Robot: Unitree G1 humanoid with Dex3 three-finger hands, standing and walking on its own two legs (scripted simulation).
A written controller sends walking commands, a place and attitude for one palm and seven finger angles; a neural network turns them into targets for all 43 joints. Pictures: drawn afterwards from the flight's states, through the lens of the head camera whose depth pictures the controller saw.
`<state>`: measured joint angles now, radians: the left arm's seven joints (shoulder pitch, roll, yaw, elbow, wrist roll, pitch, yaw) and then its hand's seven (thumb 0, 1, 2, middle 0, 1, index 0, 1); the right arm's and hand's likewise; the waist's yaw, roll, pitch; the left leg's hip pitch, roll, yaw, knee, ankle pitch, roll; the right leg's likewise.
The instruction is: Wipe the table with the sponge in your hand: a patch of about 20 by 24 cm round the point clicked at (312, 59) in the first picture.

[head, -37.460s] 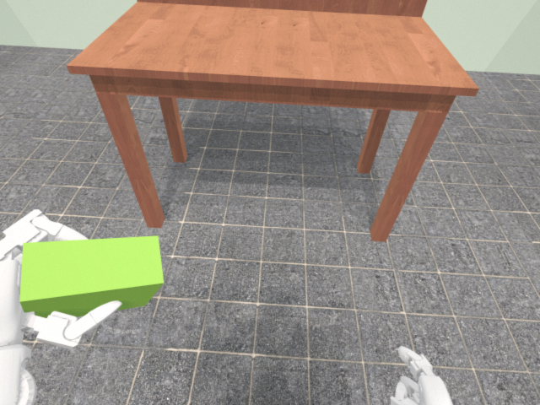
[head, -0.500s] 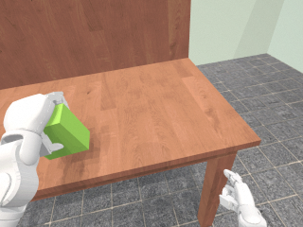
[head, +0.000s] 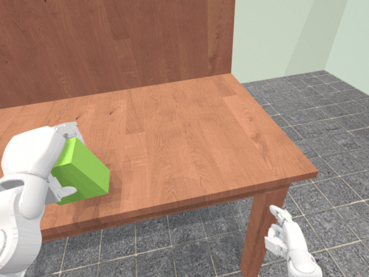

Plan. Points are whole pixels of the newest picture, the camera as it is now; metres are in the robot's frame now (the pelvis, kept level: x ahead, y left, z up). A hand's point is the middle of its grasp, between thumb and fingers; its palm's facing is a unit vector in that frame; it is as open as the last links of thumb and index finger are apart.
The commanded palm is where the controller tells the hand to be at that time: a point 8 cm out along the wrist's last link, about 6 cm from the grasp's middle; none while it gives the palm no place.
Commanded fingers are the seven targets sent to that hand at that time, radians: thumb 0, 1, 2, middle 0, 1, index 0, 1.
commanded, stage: bring the sponge back beside the body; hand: left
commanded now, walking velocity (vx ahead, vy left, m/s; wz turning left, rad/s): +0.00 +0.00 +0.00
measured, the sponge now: (74, 178) +0.22 +0.27 +0.15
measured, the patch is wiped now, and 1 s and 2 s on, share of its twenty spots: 0.95 0.95 0.95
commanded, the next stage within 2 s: step back with the hand held close in 0.52 s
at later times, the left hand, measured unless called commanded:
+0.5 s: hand (52, 172) +0.19 +0.28 +0.20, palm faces +0.29 -0.11 -0.95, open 9.7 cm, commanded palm +0.14 +0.27 +0.27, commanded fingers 0.00 0.10 1.30 -1.20 -1.60 -1.20 -1.60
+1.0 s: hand (58, 145) +0.21 +0.25 +0.25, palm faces +0.48 -0.77 -0.42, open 9.7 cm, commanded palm +0.14 +0.29 +0.26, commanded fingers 0.00 0.10 1.30 -1.20 -1.60 -1.20 -1.60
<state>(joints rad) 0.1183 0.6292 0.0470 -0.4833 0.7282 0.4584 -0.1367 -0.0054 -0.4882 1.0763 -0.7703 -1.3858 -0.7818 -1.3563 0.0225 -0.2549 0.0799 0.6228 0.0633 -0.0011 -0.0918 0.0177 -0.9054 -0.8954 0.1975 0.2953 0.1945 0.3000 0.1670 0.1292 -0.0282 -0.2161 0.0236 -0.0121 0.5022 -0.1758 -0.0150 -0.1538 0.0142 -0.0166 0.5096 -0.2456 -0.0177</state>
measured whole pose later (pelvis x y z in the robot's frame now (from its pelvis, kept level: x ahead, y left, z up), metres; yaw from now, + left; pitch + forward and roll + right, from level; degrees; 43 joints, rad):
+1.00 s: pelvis -0.02 +0.01 -0.01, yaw +1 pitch +1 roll -2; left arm 0.30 0.50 0.53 -0.67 -0.06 -0.13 0.12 -0.01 -0.49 1.08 -0.77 -1.39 -0.78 -1.36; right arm 0.29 -0.22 0.04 0.63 0.01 -0.05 -0.05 0.02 -0.91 -0.90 0.20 0.30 0.20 0.30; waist -0.03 -0.01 0.00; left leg -0.35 0.00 -0.02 0.64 -0.31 0.02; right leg -0.35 0.02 -0.03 0.55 -0.21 0.00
